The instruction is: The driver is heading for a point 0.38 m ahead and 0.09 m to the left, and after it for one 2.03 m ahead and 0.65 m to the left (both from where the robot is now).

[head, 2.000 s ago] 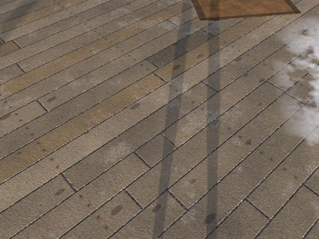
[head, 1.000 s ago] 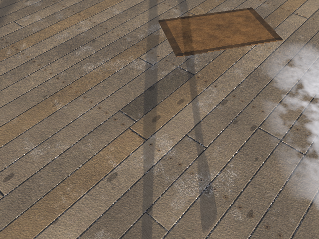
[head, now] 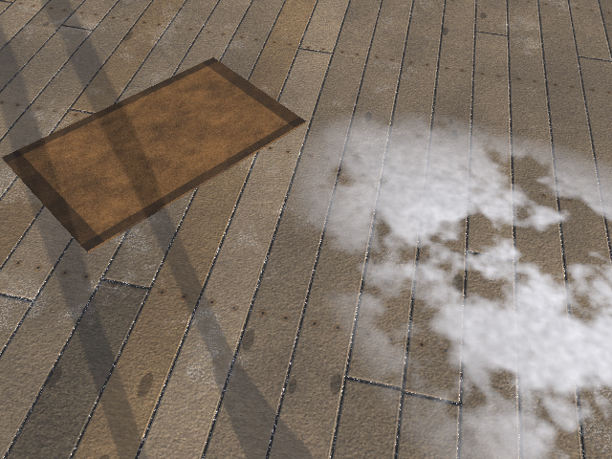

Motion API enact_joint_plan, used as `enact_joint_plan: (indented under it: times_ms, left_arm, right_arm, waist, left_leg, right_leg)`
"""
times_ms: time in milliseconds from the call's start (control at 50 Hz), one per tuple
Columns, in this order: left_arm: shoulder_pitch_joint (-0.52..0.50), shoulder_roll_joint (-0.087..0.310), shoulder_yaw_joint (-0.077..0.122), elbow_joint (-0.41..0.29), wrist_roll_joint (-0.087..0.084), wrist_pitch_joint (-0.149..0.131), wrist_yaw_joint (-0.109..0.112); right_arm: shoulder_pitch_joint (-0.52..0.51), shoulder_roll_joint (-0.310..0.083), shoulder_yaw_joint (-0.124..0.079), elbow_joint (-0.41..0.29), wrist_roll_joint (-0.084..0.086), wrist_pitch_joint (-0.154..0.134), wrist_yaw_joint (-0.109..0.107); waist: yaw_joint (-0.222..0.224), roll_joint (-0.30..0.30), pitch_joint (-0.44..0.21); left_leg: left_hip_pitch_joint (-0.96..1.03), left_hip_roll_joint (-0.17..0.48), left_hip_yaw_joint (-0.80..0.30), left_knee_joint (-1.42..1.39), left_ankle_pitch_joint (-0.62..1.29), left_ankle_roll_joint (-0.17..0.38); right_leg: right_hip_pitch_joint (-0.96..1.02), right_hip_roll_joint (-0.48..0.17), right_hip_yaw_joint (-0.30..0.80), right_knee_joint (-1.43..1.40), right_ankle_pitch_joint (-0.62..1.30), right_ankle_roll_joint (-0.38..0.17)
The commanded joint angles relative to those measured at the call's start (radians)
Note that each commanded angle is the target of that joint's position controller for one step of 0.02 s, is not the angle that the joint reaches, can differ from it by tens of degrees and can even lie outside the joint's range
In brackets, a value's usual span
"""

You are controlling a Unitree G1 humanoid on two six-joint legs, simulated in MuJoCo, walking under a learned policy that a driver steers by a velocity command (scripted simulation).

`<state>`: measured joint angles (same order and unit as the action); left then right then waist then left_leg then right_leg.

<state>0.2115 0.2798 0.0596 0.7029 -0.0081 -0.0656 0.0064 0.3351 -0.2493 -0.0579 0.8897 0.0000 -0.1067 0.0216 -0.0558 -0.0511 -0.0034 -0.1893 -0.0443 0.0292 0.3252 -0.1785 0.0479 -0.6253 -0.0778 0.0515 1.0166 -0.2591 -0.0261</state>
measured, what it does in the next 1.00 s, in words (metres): walks ahead, turning left: right foot, then left foot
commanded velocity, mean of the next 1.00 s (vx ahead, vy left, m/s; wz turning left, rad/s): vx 0.18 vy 0.00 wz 0.37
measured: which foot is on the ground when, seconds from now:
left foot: down 0.00-0.26, up 0.28-0.66, down 0.68-1.00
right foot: up 0.00-0.22, down 0.24-0.68, up 0.70-1.00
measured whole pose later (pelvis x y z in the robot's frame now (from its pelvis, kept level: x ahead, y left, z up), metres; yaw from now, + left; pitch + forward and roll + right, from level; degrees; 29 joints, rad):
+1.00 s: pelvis +0.23 +0.00 +0.00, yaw +27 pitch +3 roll -3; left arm 0.08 0.30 0.09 0.76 0.00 0.01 0.04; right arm 0.19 -0.30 -0.07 0.62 0.00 0.03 -0.03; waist -0.01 -0.01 0.02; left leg -0.35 -0.06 -0.11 0.47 -0.18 0.06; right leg -0.52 0.01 0.08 0.87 -0.34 0.07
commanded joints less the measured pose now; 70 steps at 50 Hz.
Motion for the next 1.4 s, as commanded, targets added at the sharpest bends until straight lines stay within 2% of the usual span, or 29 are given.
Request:
enact_joint_plan:
  times_ms: [20, 160, 220, 240, 260, 280, 300, 340, 380, 440, 600, 660, 680, 700, 720, 740, 780, 840, 940, 1080, 1140, 1160, 1180, 1200, 1220, 1240, 1300, 1360, 1400]
  left_arm:
    - [-0.052, 0.022, -0.002, -0.086, 0.003, -0.016, -0.004]
    - [-0.247, 0.023, -0.004, -0.147, -0.008, -0.037, -0.035]
    - [-0.115, 0.077, 0.023, -0.113, 0.013, -0.055, -0.037]
    - [-0.014, 0.126, 0.04, -0.088, 0.03, -0.058, -0.028]
    - [0.133, 0.218, 0.06, -0.079, 0.059, -0.05, -0.011]
    - [0.142, 0.226, 0.057, -0.087, 0.052, -0.026, -0.013]
    - [0.135, 0.164, 0.046, -0.097, 0.035, -0.005, -0.011]
    - [0.017, 0.095, 0.022, -0.086, 0.015, 0.006, -0.005]
    - [-0.089, 0.085, 0.021, -0.078, 0.03, 0.007, -0.009]
    - [-0.162, 0.101, 0.031, -0.069, 0.042, -0.004, -0.004]
    - [-0.136, 0.165, 0.055, -0.01, 0.001, 0.032, 0.02]
    - [-0.11, 0.152, 0.055, 0.02, -0.018, 0.049, 0.02]
    - [-0.05, 0.115, 0.047, 0.043, -0.002, 0.056, 0.017]
    - [-0.044, 0.061, 0.028, 0.009, 0.047, 0.058, 0.011]
    - [-0.131, 0.093, 0.034, -0.024, 0.036, 0.055, 0.018]
    - [-0.177, 0.121, 0.044, -0.031, 0.011, 0.058, 0.024]
    - [-0.15, 0.129, 0.053, -0.002, 0.014, 0.065, 0.042]
    - [-0.114, 0.119, 0.057, 0.005, 0.016, 0.065, 0.042]
    - [-0.152, 0.083, 0.04, -0.008, 0.01, 0.06, 0.035]
    - [-0.143, 0.102, 0.043, -0.014, -0.002, 0.039, 0.008]
    - [-0.07, 0.106, 0.048, 0.003, -0.002, 0.026, -0.006]
    - [-0.039, 0.127, 0.055, 0.012, 0.007, 0.025, -0.008]
    - [-0.029, 0.188, 0.067, 0.002, 0.026, 0.03, -0.004]
    - [-0.05, 0.246, 0.076, 0.009, 0.051, 0.039, -0.003]
    - [-0.083, 0.185, 0.063, -0.023, 0.05, 0.033, 0.0]
    - [-0.121, 0.149, 0.051, -0.034, 0.037, 0.033, 0.006]
    - [-0.143, 0.113, 0.033, -0.03, 0.006, 0.038, 0.012]
    - [-0.132, 0.076, 0.015, -0.012, 0.014, 0.048, 0.008]
    - [-0.092, 0.114, 0.024, 0.001, 0.008, 0.06, 0.0]
  right_arm:
    - [-0.041, -0.166, -0.033, -0.061, 0.01, -0.011, -0.01]
    - [0.075, -0.18, -0.024, -0.015, 0.024, 0.029, -0.016]
    - [0.044, -0.196, -0.027, -0.021, 0.029, 0.048, -0.028]
    - [0.033, -0.178, -0.021, -0.038, 0.021, 0.042, -0.028]
    - [0.018, -0.108, 0.003, -0.088, -0.008, 0.029, -0.028]
    - [0.191, -0.051, 0.025, -0.073, 0.006, 0.023, -0.024]
    - [0.154, -0.165, -0.008, -0.06, 0.028, 0.032, -0.027]
    - [0.04, -0.154, -0.018, -0.087, 0.032, 0.065, -0.038]
    - [0.06, -0.12, -0.024, -0.089, 0.021, 0.116, -0.05]
    - [0.049, -0.094, -0.029, -0.123, 0.013, 0.148, -0.058]
    - [-0.121, -0.124, -0.04, -0.233, 0.008, 0.161, -0.01]
    - [-0.081, -0.138, -0.056, -0.231, 0.002, 0.16, -0.006]
    - [-0.046, -0.2, -0.076, -0.229, -0.001, 0.156, -0.018]
    - [-0.036, -0.319, -0.098, -0.261, -0.005, 0.152, -0.039]
    - [-0.018, -0.324, -0.091, -0.282, -0.033, 0.13, -0.027]
    - [-0.027, -0.296, -0.085, -0.279, -0.036, 0.11, -0.018]
    - [-0.13, -0.229, -0.066, -0.292, 0.001, 0.101, -0.029]
    - [-0.171, -0.201, -0.052, -0.319, -0.001, 0.112, -0.047]
    - [-0.143, -0.223, -0.063, -0.331, 0.006, 0.122, -0.064]
    - [-0.166, -0.23, -0.07, -0.359, 0.008, 0.14, -0.049]
    - [-0.206, -0.219, -0.066, -0.372, 0.024, 0.149, -0.051]
    - [-0.195, -0.197, -0.06, -0.374, 0.025, 0.151, -0.055]
    - [-0.153, -0.144, -0.045, -0.375, 0.01, 0.15, -0.054]
    - [-0.15, -0.155, -0.049, -0.404, 0.015, 0.139, -0.053]
    - [-0.142, -0.235, -0.073, -0.382, -0.005, 0.128, -0.052]
    - [-0.129, -0.256, -0.085, -0.357, 0.004, 0.128, -0.048]
    - [-0.114, -0.17, -0.065, -0.322, 0.004, 0.148, -0.051]
    - [-0.159, -0.078, -0.025, -0.336, -0.004, 0.143, -0.045]
    - [-0.207, -0.058, -0.015, -0.345, -0.004, 0.136, -0.041]
  waist:
    - [0.022, 0.123, -0.003]
    - [-0.036, 0.139, 0.053]
    - [0.058, 0.157, -0.037]
    - [0.104, 0.139, -0.117]
    - [0.153, -0.022, -0.277]
    - [0.106, -0.247, -0.47]
    - [0.137, -0.139, -0.459]
    - [0.09, -0.064, -0.228]
    - [0.021, -0.088, -0.12]
    - [-0.011, -0.096, -0.082]
    - [0.039, -0.075, -0.088]
    - [0.019, -0.036, -0.085]
    - [0.027, 0.099, -0.074]
    - [0.063, 0.41, -0.058]
    - [-0.004, 0.345, -0.123]
    - [-0.012, 0.24, -0.119]
    - [0.041, 0.155, -0.101]
    - [0.074, 0.174, -0.133]
    - [0.047, 0.18, -0.125]
    - [0.035, 0.217, -0.106]
    - [0.081, 0.213, -0.119]
    - [0.084, 0.188, -0.13]
    - [0.057, 0.022, -0.146]
    - [0.02, -0.25, -0.074]
    - [0.045, -0.173, -0.072]
    - [0.03, -0.104, -0.063]
    - [0.03, -0.062, -0.036]
    - [0.041, -0.103, -0.068]
    - [0.081, -0.162, -0.057]
  left_leg:
    - [0.063, 0.259, -0.198, -0.174, 0.236, 0.176]
    - [0.11, 0.25, -0.165, -0.085, 0.327, 0.128]
    - [0.131, 0.214, -0.17, 0.11, 0.521, 0.063]
    - [0.046, 0.156, -0.141, 0.248, 0.474, 0.022]
    - [-0.216, 0.068, -0.091, 0.57, 0.084, -0.037]
    - [-0.431, 0.004, -0.106, 0.848, -0.554, -0.075]
    - [-0.459, 0.048, -0.166, 0.943, -0.521, -0.085]
    - [-0.526, 0.107, -0.102, 0.935, -0.401, -0.106]
    - [-0.382, 0.131, -0.078, 0.891, -0.313, -0.126]
    - [-0.321, 0.13, -0.053, 0.806, -0.202, -0.129]
    - [-0.226, 0.123, 0.0, 0.453, -0.109, -0.061]
    - [-0.079, 0.065, 0.043, 0.229, -0.002, 0.001]
    - [0.011, 0.115, -0.068, 0.121, 0.222, 0.044]
    - [0.153, 0.367, -0.429, 0.081, 0.565, 0.183]
    - [0.12, 0.443, -0.562, 0.033, 0.528, 0.33]
    - [0.108, 0.392, -0.49, 0.018, 0.445, 0.302]
    - [0.082, 0.308, -0.38, 0.033, 0.332, 0.194]
    - [0.032, 0.257, -0.331, 0.031, 0.37, 0.175]
    - [0.062, 0.236, -0.377, 0.034, 0.238, 0.176]
    - [0.009, 0.211, -0.512, 0.056, 0.187, 0.18]
    - [0.001, 0.169, -0.519, 0.116, 0.222, 0.136]
    - [-0.055, 0.133, -0.487, 0.157, 0.142, 0.093]
    - [-0.178, 0.045, -0.379, 0.321, -0.101, 0.034]
    - [-0.369, -0.109, -0.192, 0.482, -0.426, -0.024]
    - [-0.383, -0.053, -0.218, 0.716, -0.464, -0.069]
    - [-0.384, -0.047, -0.223, 0.808, -0.403, -0.083]
    - [-0.387, -0.042, -0.209, 0.854, -0.289, -0.127]
    - [-0.253, 0.024, -0.122, 0.564, -0.256, -0.144]
    - [-0.145, 0.024, -0.06, 0.358, -0.286, -0.15]
  right_leg:
    - [-0.071, -0.038, -0.002, -0.16, 0.138, 0.014]
    - [0.052, 0.047, -0.05, -0.469, 0.262, 0.013]
    - [0.293, 0.093, -0.058, -0.599, 0.333, -0.032]
    - [0.496, 0.038, -0.028, -0.594, 0.517, -0.064]
    - [0.835, -0.207, 0.171, -0.478, 0.937, -0.151]
    - [1.043, -0.441, 0.418, -0.463, 1.052, -0.302]
    - [0.946, -0.379, 0.393, -0.509, 0.882, -0.283]
    - [0.701, -0.283, 0.209, -0.588, 0.696, -0.227]
    - [0.415, -0.231, 0.09, -0.7, 0.529, -0.21]
    - [0.295, -0.229, -0.013, -0.772, 0.436, -0.221]
    - [0.403, -0.277, -0.095, -0.722, 0.268, -0.176]
    - [0.391, -0.23, -0.144, -0.579, 0.138, -0.082]
    - [0.315, -0.154, -0.215, -0.412, 0.023, -0.006]
    - [0.02, -0.001, -0.286, -0.062, -0.38, 0.102]
    - [-0.08, 0.075, -0.088, 0.135, -0.455, 0.106]
    - [-0.103, 0.06, -0.026, 0.197, -0.378, 0.085]
    - [-0.107, 0.029, 0.009, 0.155, -0.216, 0.066]
    - [-0.014, 0.058, 0.008, 0.14, -0.108, 0.077]
    - [0.021, 0.082, 0.032, -0.107, -0.066, 0.101]
    - [0.181, 0.119, 0.041, -0.335, -0.114, 0.086]
    - [0.323, 0.119, 0.015, -0.578, 0.017, 0.054]
    - [0.428, 0.064, 0.036, -0.652, 0.128, 0.03]
    - [0.535, -0.125, 0.203, -0.687, 0.219, -0.041]
    - [0.509, -0.282, 0.431, -0.723, 0.388, -0.214]
    - [0.47, -0.334, 0.461, -0.722, 0.405, -0.287]
    - [0.456, -0.278, 0.367, -0.702, 0.397, -0.255]
    - [0.47, -0.165, 0.208, -0.668, 0.429, -0.19]
    - [0.48, -0.096, 0.123, -0.656, 0.43, -0.169]
    - [0.468, -0.082, 0.142, -0.649, 0.413, -0.171]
